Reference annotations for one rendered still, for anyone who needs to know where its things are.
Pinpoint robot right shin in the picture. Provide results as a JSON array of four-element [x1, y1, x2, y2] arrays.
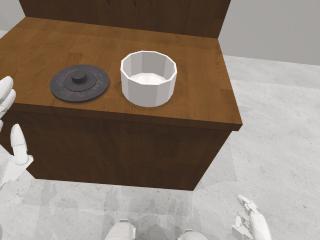
[[182, 229, 193, 235]]

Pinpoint lid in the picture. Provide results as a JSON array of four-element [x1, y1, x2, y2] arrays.
[[49, 64, 110, 103]]

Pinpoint pot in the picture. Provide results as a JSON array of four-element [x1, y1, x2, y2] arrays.
[[120, 51, 177, 108]]

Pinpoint robot shin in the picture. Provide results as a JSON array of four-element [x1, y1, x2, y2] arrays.
[[182, 229, 193, 235], [119, 219, 130, 223]]

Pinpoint table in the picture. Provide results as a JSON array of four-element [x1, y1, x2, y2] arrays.
[[0, 0, 243, 191]]

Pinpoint robot left hand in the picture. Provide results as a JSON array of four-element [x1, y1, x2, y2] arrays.
[[0, 76, 34, 191]]

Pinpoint robot left shin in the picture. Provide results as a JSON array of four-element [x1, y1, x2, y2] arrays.
[[119, 219, 130, 223]]

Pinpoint robot right hand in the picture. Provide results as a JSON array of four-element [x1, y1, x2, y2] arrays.
[[232, 194, 272, 240]]

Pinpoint knob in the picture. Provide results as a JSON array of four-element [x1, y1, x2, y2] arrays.
[[71, 70, 87, 84]]

